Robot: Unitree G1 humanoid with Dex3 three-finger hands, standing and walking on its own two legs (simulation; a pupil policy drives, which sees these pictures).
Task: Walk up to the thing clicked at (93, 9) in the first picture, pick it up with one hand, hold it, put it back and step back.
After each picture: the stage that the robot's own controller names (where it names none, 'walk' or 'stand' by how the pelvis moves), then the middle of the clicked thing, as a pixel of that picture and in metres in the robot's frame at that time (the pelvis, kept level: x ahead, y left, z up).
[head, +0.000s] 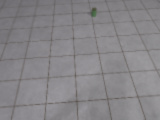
stand; (94, 12) +1.92 -0.10 -0.72
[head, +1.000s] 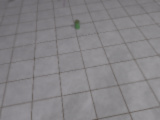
walk; (77, 24) +1.76 +0.25 -0.71
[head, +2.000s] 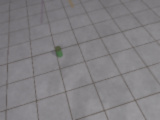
walk; (58, 51) +1.13 +0.41 -0.72
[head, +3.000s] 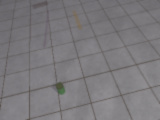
walk; (60, 88) +0.73 +0.34 -0.72
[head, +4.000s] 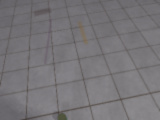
walk; out of the picture +0.44 +0.25 -0.71
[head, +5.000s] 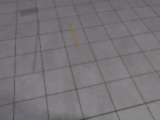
stand; out of the picture +0.30 +0.22 -0.71
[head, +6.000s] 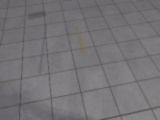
stand; out of the picture +0.30 +0.22 -0.72
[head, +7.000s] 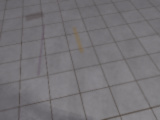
stand; out of the picture +0.29 +0.23 -0.73
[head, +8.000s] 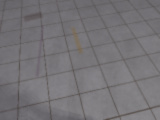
stand; out of the picture +0.28 +0.24 -0.73
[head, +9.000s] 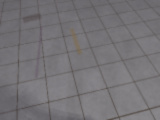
stand; out of the picture +0.27 +0.24 -0.73
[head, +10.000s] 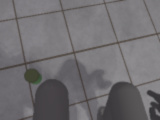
go down; (33, 77) +0.35 +0.25 -0.38
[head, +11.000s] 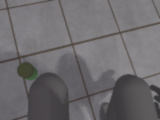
go down; (28, 71) +0.35 +0.27 -0.31
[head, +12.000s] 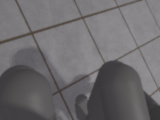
close in; out of the picture +0.33 +0.29 -0.22
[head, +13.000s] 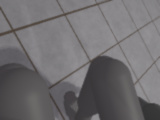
close; out of the picture +0.34 +0.29 -0.21
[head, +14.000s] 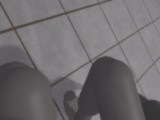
lift; out of the picture +0.33 +0.30 -0.21
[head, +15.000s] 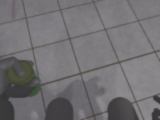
lift; (25, 80) +0.32 +0.21 -0.01
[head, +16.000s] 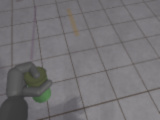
hold; (38, 85) +0.32 +0.18 +0.00
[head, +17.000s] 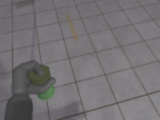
hold; (42, 83) +0.33 +0.17 +0.01
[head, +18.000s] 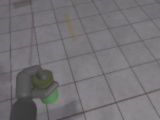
crouch; (46, 87) +0.32 +0.16 -0.01
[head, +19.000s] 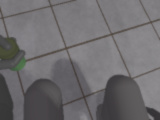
lower; (11, 55) +0.41 +0.25 -0.10
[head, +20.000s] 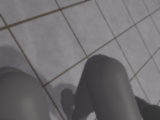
lower; out of the picture +0.37 +0.30 -0.22
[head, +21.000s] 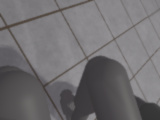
lower; out of the picture +0.37 +0.31 -0.22
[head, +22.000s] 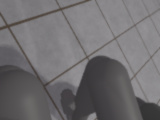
lower; out of the picture +0.36 +0.31 -0.22
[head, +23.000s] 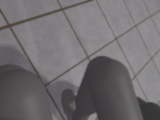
lower; out of the picture +0.36 +0.31 -0.22
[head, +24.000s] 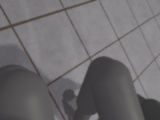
open; out of the picture +0.35 +0.28 -0.22
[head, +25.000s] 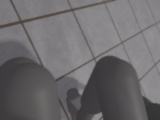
stand; out of the picture +0.34 +0.27 -0.21
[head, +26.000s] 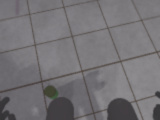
walk; (51, 92) +0.35 +0.22 -0.49
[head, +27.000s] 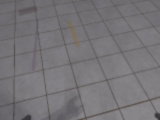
stand; out of the picture +0.30 +0.20 -0.66
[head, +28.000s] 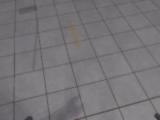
stand; out of the picture +0.31 +0.20 -0.67
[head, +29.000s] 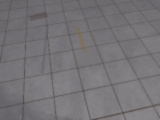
stand; out of the picture +0.32 +0.19 -0.72
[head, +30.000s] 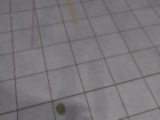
walk; (60, 109) +0.38 +0.16 -0.71
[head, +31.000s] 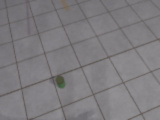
walk; (60, 82) +0.59 +0.24 -0.69
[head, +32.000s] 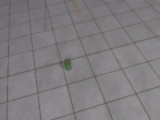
stand; (67, 64) +0.92 +0.26 -0.70
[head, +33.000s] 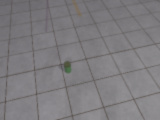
stand; (67, 67) +0.93 +0.21 -0.72
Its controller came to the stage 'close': yes
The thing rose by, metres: 0.71
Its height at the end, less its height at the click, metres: +0.00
